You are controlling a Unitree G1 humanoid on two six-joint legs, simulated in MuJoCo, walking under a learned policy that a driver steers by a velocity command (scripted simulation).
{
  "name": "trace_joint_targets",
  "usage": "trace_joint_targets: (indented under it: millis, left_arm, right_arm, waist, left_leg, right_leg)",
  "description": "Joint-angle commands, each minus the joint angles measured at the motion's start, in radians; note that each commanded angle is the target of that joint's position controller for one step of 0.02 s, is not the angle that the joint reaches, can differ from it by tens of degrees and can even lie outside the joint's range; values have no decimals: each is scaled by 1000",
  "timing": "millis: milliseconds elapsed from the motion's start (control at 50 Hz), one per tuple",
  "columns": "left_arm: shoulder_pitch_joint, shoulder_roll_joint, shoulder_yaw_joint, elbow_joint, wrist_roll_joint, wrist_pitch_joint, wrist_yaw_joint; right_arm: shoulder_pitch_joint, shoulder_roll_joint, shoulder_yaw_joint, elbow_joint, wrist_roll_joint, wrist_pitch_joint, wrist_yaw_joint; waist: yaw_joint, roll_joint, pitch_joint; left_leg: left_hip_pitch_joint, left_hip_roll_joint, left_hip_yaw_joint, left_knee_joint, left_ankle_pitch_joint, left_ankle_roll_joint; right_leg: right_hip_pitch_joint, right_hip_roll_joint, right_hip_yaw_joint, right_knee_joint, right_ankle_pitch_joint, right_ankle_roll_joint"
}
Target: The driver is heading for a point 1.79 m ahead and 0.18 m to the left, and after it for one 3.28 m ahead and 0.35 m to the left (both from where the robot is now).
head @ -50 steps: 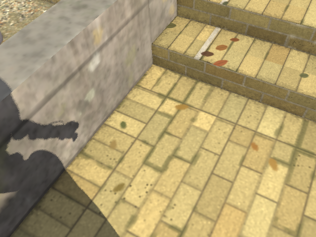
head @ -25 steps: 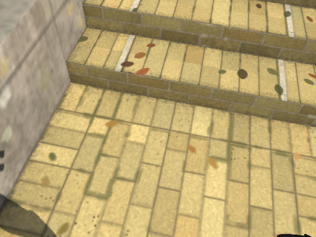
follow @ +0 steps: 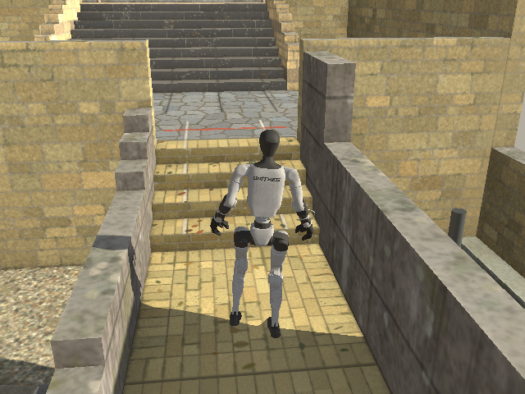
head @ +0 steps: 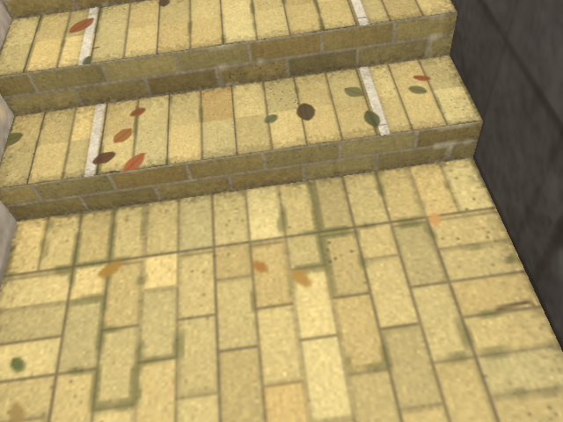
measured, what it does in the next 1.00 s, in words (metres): steps on the spot: left foot, then right foot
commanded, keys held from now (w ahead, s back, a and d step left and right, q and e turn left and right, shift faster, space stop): e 0.08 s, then no key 0.92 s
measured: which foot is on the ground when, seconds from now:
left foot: up 0.00-0.26, down 0.28-1.00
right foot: down 0.00-0.30, up 0.32-0.54, down 0.56-1.00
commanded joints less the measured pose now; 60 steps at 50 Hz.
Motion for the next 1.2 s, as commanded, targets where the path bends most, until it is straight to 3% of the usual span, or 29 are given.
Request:
trace_joint_targets:
  millis: [20, 100, 180, 220, 260, 280, 300, 320, 340, 360, 400, 440, 480, 520, 540, 560, 580, 600, 620, 640, 720, 900, 1200]
  left_arm:
    - [-10, 178, 55, -70, -4, -9, 14]
    - [-24, 188, 61, -76, -1, 1, 11]
    - [-34, 187, 56, -66, 8, 11, 7]
    - [-53, 172, 51, -64, 2, 16, 3]
    - [-77, 146, 40, -60, -13, 18, 5]
    - [-41, 122, 33, -53, -2, 13, 6]
    - [15, 88, 22, -48, 22, 3, 3]
    - [-1, 110, 30, -62, 15, -4, 3]
    - [-10, 163, 45, -45, 19, -6, 6]
    - [-45, 177, 54, -46, 10, -6, 6]
    - [-38, 154, 57, -29, 5, 6, 7]
    - [-15, 88, 38, -8, 0, 11, 0]
    - [-40, 40, 19, -5, -1, 7, -4]
    - [-15, 44, 22, 15, -5, 4, -7]
    - [-14, 58, 23, 20, 1, 3, -7]
    - [-22, 99, 28, 6, 13, 2, -2]
    - [-23, 158, 37, -9, 17, 6, 5]
    - [-32, 144, 36, 16, 20, 5, -2]
    - [-50, 101, 27, -1, 19, 1, -11]
    - [-36, 73, 17, 12, 21, -7, -12]
    - [-6, 71, 11, 24, 19, -32, -7]
    - [17, 44, -2, 37, 14, -41, -5]
    - [58, 21, -9, 115, 8, -57, -12]
  right_arm:
    - [-67, -58, -10, -83, 4, -21, 2]
    - [-73, -58, -7, -76, 11, -31, 15]
    - [-61, -61, -3, -72, 11, -45, 32]
    - [-44, -60, -1, -69, 13, -52, 41]
    - [1, -48, 2, -53, 6, -62, 49]
    - [9, -80, -2, -58, -10, -65, 46]
    - [3, -139, -9, -74, -29, -62, 41]
    - [-27, -116, 1, -58, -41, -59, 41]
    - [-53, -65, 14, -73, -27, -62, 42]
    - [-38, -75, 11, -65, -18, -61, 38]
    - [-39, -100, 7, -59, 2, -59, 31]
    - [-57, -89, 12, -54, 3, -48, 32]
    - [-43, -73, 18, -45, 0, -34, 38]
    - [-27, -70, 23, -35, 8, -24, 42]
    - [3, -63, 26, -27, 11, -28, 45]
    - [36, -54, 31, -20, 2, -39, 49]
    - [62, -55, 34, -18, -18, -53, 56]
    - [77, -23, 42, -8, -19, -58, 57]
    - [26, -56, 38, -6, -20, -57, 55]
    - [12, -49, 37, -5, -18, -55, 53]
    - [36, -37, 39, 14, -7, -41, 39]
    - [86, -35, 35, 84, -4, -35, 24]
    - [154, -27, 30, 201, 0, -15, -4]
  waist:
    - [12, -169, -122]
    - [17, -179, -113]
    - [23, -182, -126]
    - [13, -181, -130]
    - [-29, -155, -126]
    - [-15, -104, -141]
    - [32, 88, -158]
    - [51, 233, -104]
    - [22, 184, -93]
    - [0, 167, -92]
    - [0, 117, -85]
    - [13, 98, -81]
    - [-10, 133, -88]
    - [3, 138, -103]
    - [0, 122, -101]
    - [-14, 71, -118]
    - [-49, -34, -123]
    - [-68, -160, -120]
    - [-28, -114, -70]
    - [-25, -96, -56]
    - [-25, -97, -24]
    - [-25, -50, -12]
    - [-32, -45, 3]
  left_leg:
    - [-73, 2, -41, -124, 7, -11]
    - [15, -13, -50, -251, -37, -4]
    - [147, -19, -31, -354, -78, 5]
    - [206, -15, -23, -450, -60, 18]
    - [351, -4, -9, -701, 156, 51]
    - [461, 77, -67, -724, 294, 81]
    - [547, 236, -217, -716, 528, 160]
    - [446, 329, -337, -737, 577, 306]
    - [436, 333, -338, -754, 537, 347]
    - [468, 311, -323, -747, 515, 337]
    - [483, 293, -281, -721, 536, 318]
    - [450, 226, -185, -699, 569, 281]
    - [451, 185, -138, -677, 587, 268]
    - [454, 166, -126, -651, 552, 255]
    - [439, 153, -126, -653, 487, 226]
    - [393, 139, -123, -652, 372, 174]
    - [345, 87, -71, -622, 244, 128]
    - [396, 43, -8, -647, 106, 84]
    - [393, 35, 3, -620, 100, 57]
    - [389, 34, 5, -609, 113, 56]
    - [380, 39, -5, -599, 163, 61]
    - [386, 41, -12, -603, 179, 38]
    - [409, 43, -19, -615, 204, 32]
  right_leg:
    - [216, -229, 288, -105, 254, -145]
    - [177, -223, 349, -94, 206, -156]
    - [152, -216, 378, -64, 308, -165]
    - [161, -206, 388, -41, 375, -157]
    - [123, -162, 362, -10, 337, -106]
    - [58, -126, 329, 20, 195, -52]
    - [-39, -19, 205, 161, -86, 7]
    - [-85, 37, 96, 189, -288, 61]
    - [-80, 6, 75, 282, -349, 103]
    - [-119, 8, 55, 353, -354, 124]
    - [-153, -25, 43, 463, -348, 165]
    - [-96, -42, -5, 388, -320, 177]
    - [-26, -49, -50, 224, -261, 174]
    - [76, -37, -85, -3, -74, 158]
    - [137, -38, -74, -104, 52, 141]
    - [219, -88, -8, -102, 186, 119]
    - [255, -154, 50, -44, 348, 81]
    - [153, -147, 48, -27, 167, 32]
    - [114, -125, 46, -44, 79, 23]
    - [98, -127, 49, -53, 52, 29]
    - [73, -110, 34, -41, 70, 45]
    - [71, -99, 26, -39, 65, 34]
    - [68, -80, -5, -51, 87, 38]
